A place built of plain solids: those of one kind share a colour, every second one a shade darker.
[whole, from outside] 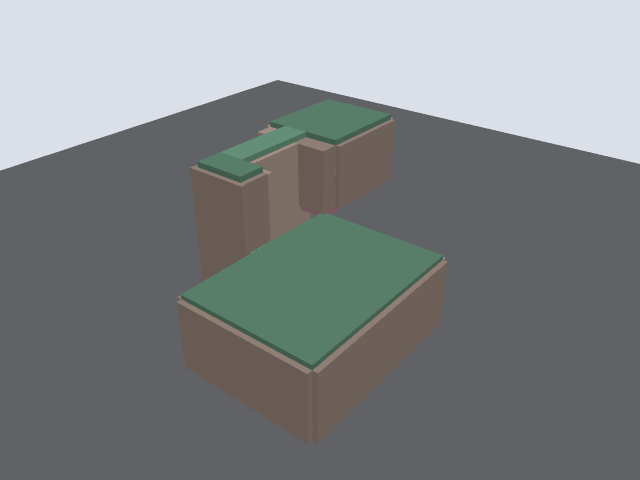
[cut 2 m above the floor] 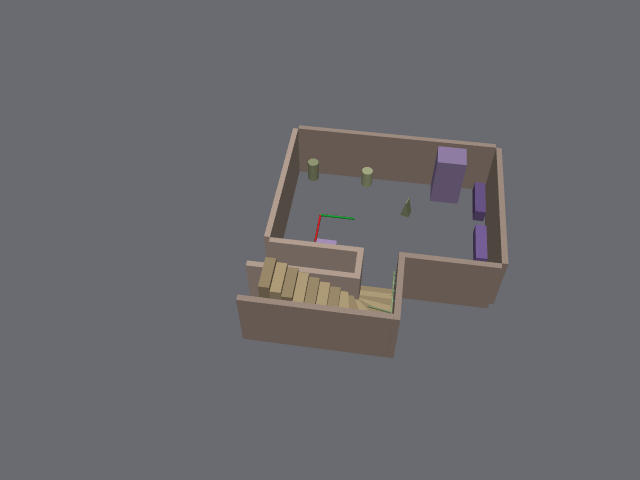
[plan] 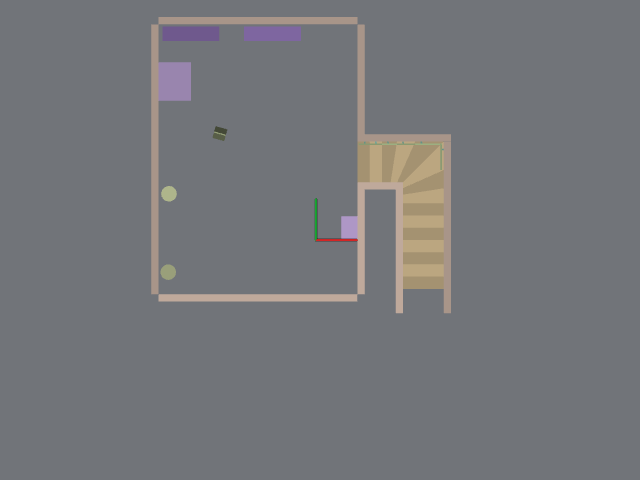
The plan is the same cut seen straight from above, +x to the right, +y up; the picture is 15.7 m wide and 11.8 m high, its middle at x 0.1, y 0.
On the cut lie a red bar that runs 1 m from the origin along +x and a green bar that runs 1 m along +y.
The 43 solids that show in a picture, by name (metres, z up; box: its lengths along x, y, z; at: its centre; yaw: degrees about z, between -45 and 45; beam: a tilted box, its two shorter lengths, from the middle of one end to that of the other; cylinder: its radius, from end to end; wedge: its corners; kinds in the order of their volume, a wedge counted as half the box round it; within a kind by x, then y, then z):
{
 "wall_1": {"box": [0.18, 6.63, 2.51], "at": [-3.96, 1.98, 1.21]},
 "wall_2": {"box": [4.89, 0.18, 2.51], "at": [-1.42, -1.42, 1.21]},
 "wall_3": {"box": [4.89, 0.18, 2.51], "at": [-1.42, 5.39, 1.21]},
 "wall_4": {"box": [0.18, 3.5, 2.4], "at": [0.74, -3.55, 3.86]},
 "wall_5": {"box": [0.18, 2.75, 2.51], "at": [1.11, 0.04, 1.21]},
 "wall_6": {"box": [0.18, 2.88, 2.51], "at": [1.11, 3.86, 1.21]},
 "wall_7": {"box": [0.18, 1.0, 2.59], "at": [1.15, 1.92, 3.76]},
 "wall_8": {"box": [1.32, 0.68, 2.4], "at": [1.48, -1.46, 3.86]},
 "wall_9": {"box": [1.12, 0.18, 5.1], "at": [1.58, 1.33, 2.5]},
 "wall_10": {"box": [0.18, 3.22, 5.1], "at": [2.05, -0.19, 2.5]},
 "wall_11": {"box": [2.3, 0.18, 5.1], "at": [2.17, 2.51, 2.5]},
 "wall_12": {"box": [0.18, 4.22, 5.1], "at": [3.23, 0.31, 2.5]},
 "wall_13": {"box": [0.73, 0.68, 2.4], "at": [3.51, -1.46, 3.86]},
 "roof_1": {"box": [4.89, 6.63, 0.17], "at": [-1.42, 1.98, 2.55]},
 "roof_2": {"box": [1.9, 1.0, 0.2], "at": [2.19, 1.92, 5.15]},
 "roof_3": {"box": [3.04, 3.5, 0.2], "at": [2.35, -3.55, 5.15]},
 "roof_4": {"box": [1.0, 3.22, 0.2], "at": [2.64, -0.19, 5.15]},
 "tread_1": {"wedge": [[1.02, 1.42, -0.05], [1.02, 1.42, 0.16], [1.02, 2.42, -0.05], [1.02, 2.42, 0.16], [1.33, 1.42, -0.05], [1.33, 1.42, 0.16], [1.33, 2.42, -0.05], [1.33, 2.42, 0.16]]},
 "tread_2": {"wedge": [[1.32, 1.42, -0.05], [1.32, 1.42, 0.33], [1.32, 2.42, -0.05], [1.32, 2.42, 0.33], [1.63, 1.42, -0.05], [1.63, 1.42, 0.33], [1.63, 2.42, -0.05], [1.63, 2.42, 0.33]]},
 "tread_3": {"wedge": [[1.62, 1.42, -0.05], [1.62, 1.42, 0.49], [1.62, 2.42, -0.05], [1.62, 2.42, 0.49], [1.84, 1.42, -0.05], [1.84, 1.42, 0.5], [2.0, 2.42, -0.05], [2.0, 2.42, 0.49]]},
 "tread_4": {"wedge": [[1.84, 1.42, -0.05], [1.84, 1.42, 0.66], [1.99, 2.42, -0.05], [1.99, 2.42, 0.66], [2.0, 1.42, -0.05], [2.0, 1.42, 0.66], [2.44, 2.42, -0.05], [2.44, 2.42, 0.66]]},
 "tread_5": {"wedge": [[2.0, 1.42, -0.05], [2.0, 1.42, 0.83], [2.15, 1.42, -0.05], [2.15, 1.42, 0.83], [2.44, 2.42, -0.05], [2.44, 2.42, 0.83], [3.15, 2.42, -0.05], [3.15, 2.42, 0.83]]},
 "tread_6": {"wedge": [[2.14, -1.2, -0.05], [2.14, -1.2, 2.49], [2.14, -0.9, -0.05], [2.14, -0.9, 2.49], [3.14, -1.2, -0.05], [3.14, -1.2, 2.49], [3.14, -0.9, -0.05], [3.14, -0.9, 2.49]]},
 "tread_7": {"wedge": [[2.14, -0.9, -0.05], [2.14, -0.9, 2.32], [2.14, -0.6, -0.05], [2.14, -0.6, 2.32], [3.14, -0.9, -0.05], [3.14, -0.9, 2.32], [3.14, -0.6, -0.05], [3.14, -0.6, 2.32]]},
 "tread_8": {"wedge": [[2.14, -0.6, -0.05], [2.14, -0.6, 2.16], [2.14, -0.3, -0.05], [2.14, -0.3, 2.16], [3.14, -0.6, -0.05], [3.14, -0.6, 2.16], [3.14, -0.3, -0.05], [3.14, -0.3, 2.16]]},
 "tread_9": {"wedge": [[2.14, -0.3, -0.05], [2.14, -0.3, 1.99], [2.14, 0.0, -0.05], [2.14, 0.0, 1.99], [3.14, -0.3, -0.05], [3.14, -0.3, 1.99], [3.14, 0.0, -0.05], [3.14, 0.0, 1.99]]},
 "tread_10": {"wedge": [[2.14, 0.0, -0.05], [2.14, 0.0, 1.82], [2.14, 0.3, -0.05], [2.14, 0.3, 1.82], [3.14, 0.0, -0.05], [3.14, 0.0, 1.82], [3.14, 0.3, -0.05], [3.14, 0.3, 1.82]]},
 "tread_11": {"wedge": [[2.14, 0.3, -0.05], [2.14, 0.3, 1.66], [2.14, 0.6, -0.05], [2.14, 0.6, 1.66], [3.14, 0.3, -0.05], [3.14, 0.3, 1.66], [3.14, 0.6, -0.05], [3.14, 0.6, 1.66]]},
 "tread_12": {"wedge": [[2.14, 0.6, -0.05], [2.14, 0.6, 1.49], [2.14, 0.9, -0.05], [2.14, 0.9, 1.49], [3.14, 0.6, -0.05], [3.14, 0.6, 1.49], [3.14, 0.9, -0.05], [3.14, 0.9, 1.49]]},
 "tread_13": {"wedge": [[2.14, 0.9, -0.05], [2.14, 0.9, 1.33], [2.14, 1.11, -0.05], [2.14, 1.11, 1.33], [3.14, 0.9, -0.05], [3.14, 0.9, 1.33], [3.14, 1.27, -0.05], [3.14, 1.27, 1.32]]},
 "tread_14": {"wedge": [[2.14, 1.11, -0.05], [2.14, 1.11, 1.16], [2.14, 1.28, -0.05], [2.14, 1.28, 1.16], [3.14, 1.27, -0.05], [3.14, 1.27, 1.16], [3.14, 1.72, -0.05], [3.14, 1.72, 1.16]]},
 "tread_15": {"wedge": [[2.14, 1.27, -0.05], [2.14, 1.27, 0.99], [2.14, 1.42, -0.05], [2.14, 1.42, 0.99], [3.14, 1.72, -0.05], [3.14, 1.72, 0.99], [3.14, 2.42, -0.05], [3.14, 2.42, 0.99]]},
 "floor_1": {"box": [3.04, 4.1, 0.2], "at": [2.35, -3.25, 2.56]},
 "machine_1": {"box": [0.8, 0.95, 1.88], "at": [-3.47, 3.9, 0.89]},
 "machine_2": {"box": [0.4, 0.6, 1.75], "at": [0.82, 0.29, 0.82]},
 "bench_1": {"box": [1.4, 0.36, 0.5], "at": [-3.07, 5.07, 0.2]},
 "bench_2": {"box": [1.4, 0.36, 0.5], "at": [-1.07, 5.07, 0.2]},
 "bin_1": {"cylinder": 0.19, "from": [-3.63, -0.79, 0.0], "to": [-3.63, -0.79, 0.75]},
 "bin_2": {"cylinder": 0.19, "from": [-3.61, 1.14, 0.0], "to": [-3.61, 1.14, 0.62]},
 "sign_1": {"wedge": [[-2.54, 2.51, 0.0], [-2.51, 2.64, 0.62], [-2.5, 2.67, 0.62], [-2.46, 2.8, 0.0], [-2.26, 2.43, 0.0], [-2.22, 2.56, 0.62], [-2.21, 2.59, 0.62], [-2.18, 2.72, 0.0]]},
 "guard_rail_1": {"wedge": [[1.05, 2.33, 1.1], [1.05, 2.33, 1.14], [1.05, 2.37, 1.1], [1.05, 2.37, 1.14], [1.62, 2.33, 1.41], [1.62, 2.33, 1.46], [1.62, 2.37, 1.41], [1.62, 2.37, 1.46]]},
 "guard_rail_2": {"wedge": [[2.44, 2.33, 1.75], [2.44, 2.33, 1.79], [2.44, 2.37, 1.75], [2.44, 2.37, 1.79], [3.1, 2.33, 1.92], [3.1, 2.33, 1.96], [3.1, 2.37, 1.92], [3.1, 2.37, 1.96]]},
 "guard_rail_3": {"wedge": [[3.06, 1.72, 2.08], [3.06, 1.72, 2.13], [3.06, 2.37, 1.91], [3.06, 2.37, 1.95], [3.1, 1.72, 2.08], [3.1, 1.72, 2.13], [3.1, 2.37, 1.91], [3.1, 2.37, 1.95]]}
}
